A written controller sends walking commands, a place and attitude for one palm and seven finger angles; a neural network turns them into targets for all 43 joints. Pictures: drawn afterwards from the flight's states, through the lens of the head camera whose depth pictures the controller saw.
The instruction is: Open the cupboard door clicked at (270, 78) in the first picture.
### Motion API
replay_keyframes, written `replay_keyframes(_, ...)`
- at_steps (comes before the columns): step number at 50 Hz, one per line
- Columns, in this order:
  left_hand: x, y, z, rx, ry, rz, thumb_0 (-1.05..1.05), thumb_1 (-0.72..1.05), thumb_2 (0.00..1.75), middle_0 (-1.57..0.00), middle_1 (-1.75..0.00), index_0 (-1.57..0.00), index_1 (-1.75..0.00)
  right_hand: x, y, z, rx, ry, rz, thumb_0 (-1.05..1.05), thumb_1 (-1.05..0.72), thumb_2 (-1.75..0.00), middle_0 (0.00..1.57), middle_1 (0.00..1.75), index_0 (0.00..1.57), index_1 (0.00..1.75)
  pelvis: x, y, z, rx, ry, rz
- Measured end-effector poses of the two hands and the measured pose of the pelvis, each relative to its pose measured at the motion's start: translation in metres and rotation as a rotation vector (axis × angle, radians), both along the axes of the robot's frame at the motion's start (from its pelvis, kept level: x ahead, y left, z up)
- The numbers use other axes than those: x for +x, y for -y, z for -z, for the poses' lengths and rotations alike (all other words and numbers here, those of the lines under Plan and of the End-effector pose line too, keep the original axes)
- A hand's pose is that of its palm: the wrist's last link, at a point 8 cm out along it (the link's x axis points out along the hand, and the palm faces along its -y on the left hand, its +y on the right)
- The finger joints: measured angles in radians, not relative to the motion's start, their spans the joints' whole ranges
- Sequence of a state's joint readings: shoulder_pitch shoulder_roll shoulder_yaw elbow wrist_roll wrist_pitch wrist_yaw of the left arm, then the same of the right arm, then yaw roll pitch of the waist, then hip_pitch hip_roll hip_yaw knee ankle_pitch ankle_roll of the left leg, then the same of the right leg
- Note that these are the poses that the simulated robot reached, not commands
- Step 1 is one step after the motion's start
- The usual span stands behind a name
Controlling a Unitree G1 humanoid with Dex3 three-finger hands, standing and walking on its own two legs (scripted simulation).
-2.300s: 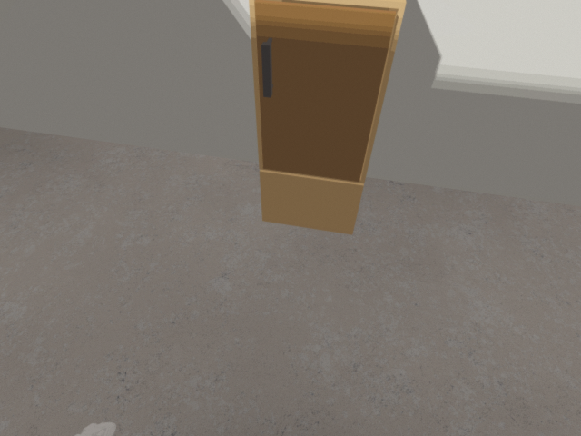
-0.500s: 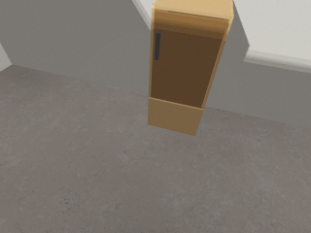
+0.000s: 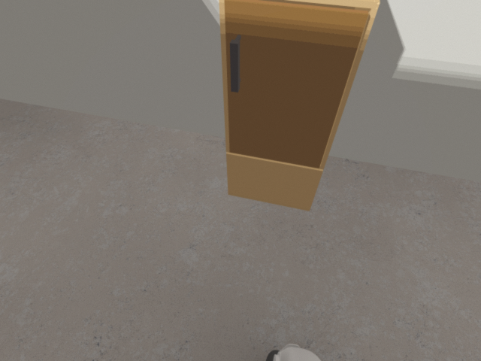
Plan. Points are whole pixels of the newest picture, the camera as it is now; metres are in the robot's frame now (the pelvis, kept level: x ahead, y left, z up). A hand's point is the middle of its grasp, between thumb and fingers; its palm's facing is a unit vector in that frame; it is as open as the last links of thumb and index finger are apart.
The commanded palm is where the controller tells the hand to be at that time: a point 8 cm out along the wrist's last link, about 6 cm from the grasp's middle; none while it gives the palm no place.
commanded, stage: turn to face it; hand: left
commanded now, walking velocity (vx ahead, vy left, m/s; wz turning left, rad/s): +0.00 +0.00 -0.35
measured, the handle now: (236, 64) +0.93 +0.03 +0.01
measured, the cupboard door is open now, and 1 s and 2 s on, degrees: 0 0 0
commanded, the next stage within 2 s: take the last steps up to it in 0.44 s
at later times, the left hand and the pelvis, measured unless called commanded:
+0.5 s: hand out of the picture +0.13 +0.19 -0.17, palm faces -0.04 -0.99 -0.15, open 7.4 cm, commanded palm none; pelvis +0.08 +0.01 +0.01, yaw -8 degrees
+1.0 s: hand out of the picture +0.15 +0.15 -0.16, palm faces -0.15 -0.98 -0.14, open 7.4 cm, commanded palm none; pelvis +0.16 -0.01 +0.01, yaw -12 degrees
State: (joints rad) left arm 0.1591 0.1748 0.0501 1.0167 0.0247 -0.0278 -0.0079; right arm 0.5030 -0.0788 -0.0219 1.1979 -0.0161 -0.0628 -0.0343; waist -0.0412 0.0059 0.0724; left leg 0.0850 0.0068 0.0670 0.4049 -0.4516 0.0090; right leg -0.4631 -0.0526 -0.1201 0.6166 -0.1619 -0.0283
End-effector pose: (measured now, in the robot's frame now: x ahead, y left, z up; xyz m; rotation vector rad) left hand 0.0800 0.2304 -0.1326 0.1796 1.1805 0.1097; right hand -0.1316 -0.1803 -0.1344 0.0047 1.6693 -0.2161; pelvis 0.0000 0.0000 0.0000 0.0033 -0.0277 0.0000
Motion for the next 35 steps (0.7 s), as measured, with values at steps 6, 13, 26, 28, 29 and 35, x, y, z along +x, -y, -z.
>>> replay_keyframes(6,0.037,0.022,0.005,0.003,0.045,-0.015,0.01,0.91,0.9,-0.19,-0.3,-0.2,-0.3,0.092,0.044,0.019,-0.052,0.11,-0.046,0.01,-0.91,-0.9,0.2,0.3,0.2,0.29,0.034,0.015,0.008,-0.019,0.009,0.007)
replay_keyframes(13,0.037,0.016,0.003,0.006,-0.046,-0.018,0.0,0.94,0.9,-0.2,-0.3,-0.2,-0.3,0.217,0.067,-0.001,-0.131,0.396,-0.102,0.01,-0.91,-0.9,0.19,0.3,0.2,0.29,0.053,0.014,-0.004,-0.026,-0.018,0.052)
replay_keyframes(26,0.047,-0.014,0.005,-0.038,-0.143,0.009,0.01,0.91,0.9,-0.2,-0.3,-0.2,-0.3,0.257,0.039,-0.028,-0.187,0.467,-0.069,0.0,-0.93,-0.9,0.2,0.3,0.2,0.29,0.085,-0.015,-0.015,-0.03,-0.015,0.145)
replay_keyframes(28,0.051,-0.016,0.002,-0.028,-0.156,0.024,0.01,0.91,0.9,-0.2,-0.3,-0.2,-0.3,0.251,0.041,-0.027,-0.189,0.445,-0.053,0.0,-0.93,-0.9,0.2,0.3,0.2,0.3,0.088,-0.016,-0.016,-0.026,-0.018,0.163)
replay_keyframes(29,0.053,-0.016,0.001,-0.022,-0.164,0.034,0.01,0.91,0.9,-0.2,-0.3,-0.2,-0.3,0.248,0.042,-0.026,-0.188,0.435,-0.044,0.0,-0.93,-0.9,0.2,0.3,0.2,0.3,0.089,-0.016,-0.017,-0.025,-0.018,0.17)
replay_keyframes(35,0.076,-0.003,-0.003,0.006,-0.171,0.117,0.01,0.91,0.9,-0.19,-0.3,-0.19,-0.3,0.21,0.049,-0.013,-0.16,0.356,0.042,0.0,-0.92,-0.9,0.2,0.3,0.2,0.3,0.096,-0.004,-0.014,-0.02,-0.021,0.205)
